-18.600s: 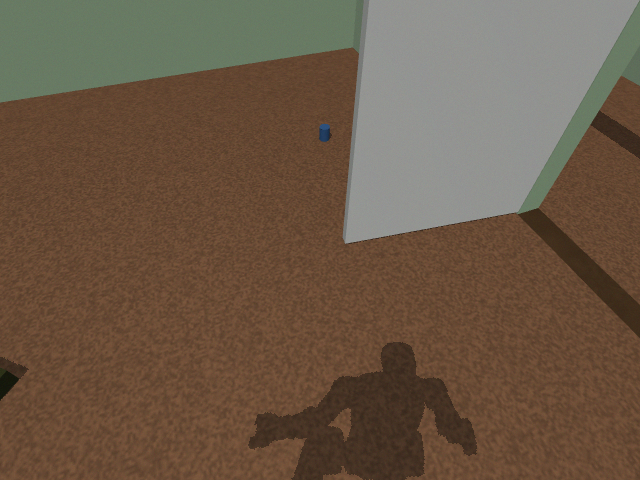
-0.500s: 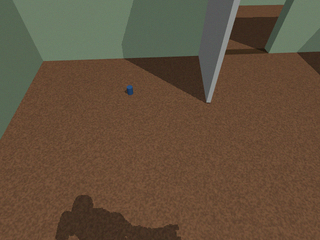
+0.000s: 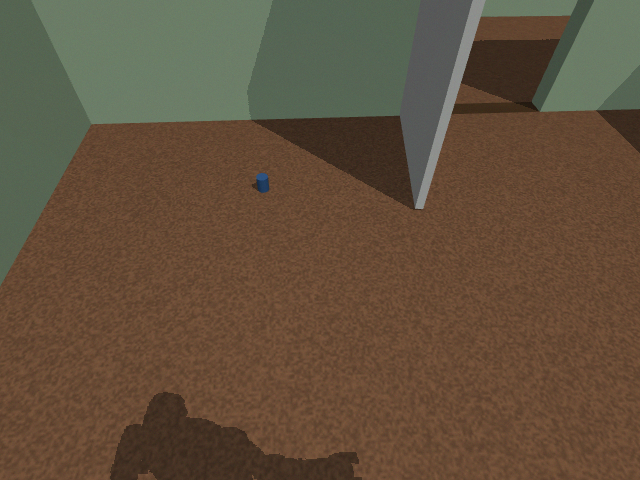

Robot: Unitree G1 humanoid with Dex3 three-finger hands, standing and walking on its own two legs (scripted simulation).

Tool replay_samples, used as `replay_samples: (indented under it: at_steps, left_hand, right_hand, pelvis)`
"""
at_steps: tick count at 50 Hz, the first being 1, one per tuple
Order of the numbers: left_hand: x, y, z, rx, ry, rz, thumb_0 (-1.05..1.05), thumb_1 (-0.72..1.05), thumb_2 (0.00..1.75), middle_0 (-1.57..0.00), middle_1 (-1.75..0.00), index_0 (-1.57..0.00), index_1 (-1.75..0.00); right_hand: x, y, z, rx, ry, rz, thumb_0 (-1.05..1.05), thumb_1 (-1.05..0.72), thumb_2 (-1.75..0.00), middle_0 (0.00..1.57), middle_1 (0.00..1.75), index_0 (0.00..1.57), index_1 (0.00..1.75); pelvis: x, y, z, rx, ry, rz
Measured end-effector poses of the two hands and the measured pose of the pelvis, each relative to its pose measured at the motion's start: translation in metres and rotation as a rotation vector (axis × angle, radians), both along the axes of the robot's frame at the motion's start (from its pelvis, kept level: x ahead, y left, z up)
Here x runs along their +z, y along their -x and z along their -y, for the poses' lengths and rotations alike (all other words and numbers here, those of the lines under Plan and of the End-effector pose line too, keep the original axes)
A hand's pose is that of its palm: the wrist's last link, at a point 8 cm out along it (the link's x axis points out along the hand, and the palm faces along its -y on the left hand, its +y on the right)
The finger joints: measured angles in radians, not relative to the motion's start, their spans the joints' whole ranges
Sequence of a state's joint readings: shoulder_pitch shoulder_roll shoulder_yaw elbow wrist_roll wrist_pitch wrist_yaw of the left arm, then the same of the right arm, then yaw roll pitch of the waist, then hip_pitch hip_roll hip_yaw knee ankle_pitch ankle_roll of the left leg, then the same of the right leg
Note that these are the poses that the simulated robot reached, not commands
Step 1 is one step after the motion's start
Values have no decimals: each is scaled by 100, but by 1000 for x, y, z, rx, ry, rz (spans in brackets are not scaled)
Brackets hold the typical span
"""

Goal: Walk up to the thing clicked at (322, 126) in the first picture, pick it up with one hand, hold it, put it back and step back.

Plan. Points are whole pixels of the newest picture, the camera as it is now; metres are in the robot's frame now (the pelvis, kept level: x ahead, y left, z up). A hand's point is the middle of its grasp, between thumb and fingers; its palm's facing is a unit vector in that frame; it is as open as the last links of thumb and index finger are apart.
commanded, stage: stand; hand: left
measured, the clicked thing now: (262, 182) +1.47 +0.28 -0.74
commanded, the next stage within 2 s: walk up in 0.88 s
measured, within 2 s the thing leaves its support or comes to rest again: neither
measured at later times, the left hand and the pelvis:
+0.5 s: hand out of the picture +0.07 +0.25 -0.16, palm faces -0.05 -0.94 -0.34, open 7.4 cm; pelvis +0.00 +0.00 +0.00, yaw +0 degrees
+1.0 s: hand out of the picture +0.09 +0.26 -0.15, palm faces -0.07 -0.93 -0.35, open 7.4 cm; pelvis +0.02 +0.00 +0.00, yaw -1 degrees
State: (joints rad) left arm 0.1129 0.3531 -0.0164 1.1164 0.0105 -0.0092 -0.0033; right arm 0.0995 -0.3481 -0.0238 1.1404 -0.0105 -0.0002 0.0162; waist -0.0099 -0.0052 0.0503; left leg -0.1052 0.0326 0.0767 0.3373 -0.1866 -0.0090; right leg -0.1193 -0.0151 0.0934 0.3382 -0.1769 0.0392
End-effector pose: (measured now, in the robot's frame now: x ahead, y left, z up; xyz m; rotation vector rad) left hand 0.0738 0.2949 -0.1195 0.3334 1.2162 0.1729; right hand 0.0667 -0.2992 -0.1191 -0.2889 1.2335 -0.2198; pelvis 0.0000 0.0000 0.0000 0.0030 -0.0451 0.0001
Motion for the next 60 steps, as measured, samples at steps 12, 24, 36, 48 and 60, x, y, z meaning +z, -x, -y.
replay_samples:
  at_steps: [12, 24, 36, 48, 60]
  left_hand:
    - [-1, 10, -2, 7, 0, -14, 0, 90, 90, -20, -30, -20, -30]
    - [-3, 13, -3, 9, 3, -23, 0, 90, 90, -20, -30, -20, -30]
    - [-2, 6, -4, 7, 3, -13, 0, 90, 90, -20, -30, -20, -30]
    - [3, -1, -9, -2, 7, -6, 0, 90, 90, -21, -30, -20, -30]
    - [22, -59, -2, 2, -128, 94, 0, 90, 90, -20, -30, -20, -30]
  right_hand:
    - [0, 5, -1, 0, 0, -6, 0, -90, -90, 20, 30, 20, 30]
    - [-1, 6, -2, 2, 0, -18, 0, -90, -90, 20, 30, 20, 30]
    - [0, 1, -5, 11, 0, -16, 0, -90, -90, 20, 30, 20, 30]
    - [2, -6, 1, -2, -19, 46, 0, -90, -90, 20, 30, 20, 30]
    - [-24, -23, 93, -38, 42, -33, 0, -90, -90, 20, 30, 20, 30]
  pelvis:
    - [0, 3, 0, 3, 0, 2]
    - [0, 2, -2, 6, 0, -1]
    - [0, -1, -3, 10, 1, -5]
    - [-1, -12, -1, -17, -6, -15]
    - [-27, -71, 53, -17, 6, 10]
